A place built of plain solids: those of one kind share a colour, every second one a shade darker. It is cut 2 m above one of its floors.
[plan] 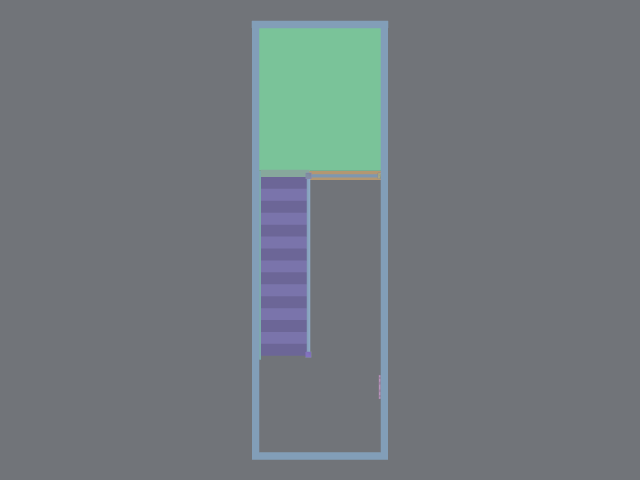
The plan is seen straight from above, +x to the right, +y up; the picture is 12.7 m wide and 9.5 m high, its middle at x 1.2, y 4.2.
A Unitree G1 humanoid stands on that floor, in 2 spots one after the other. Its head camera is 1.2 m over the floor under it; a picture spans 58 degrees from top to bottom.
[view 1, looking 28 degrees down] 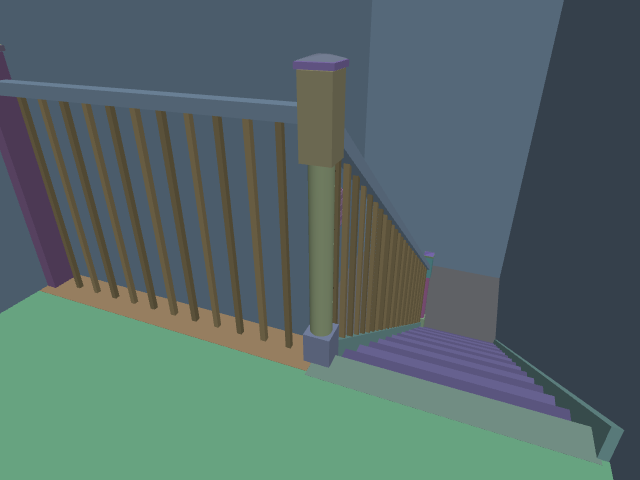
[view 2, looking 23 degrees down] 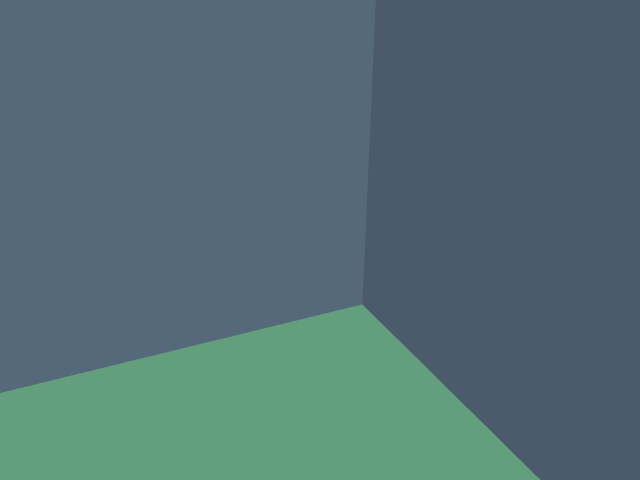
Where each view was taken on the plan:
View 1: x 0.49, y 6.67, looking -68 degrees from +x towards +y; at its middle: newel_head_shaft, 1.41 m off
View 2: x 1.70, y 7.39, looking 156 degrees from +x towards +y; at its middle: wall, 2.02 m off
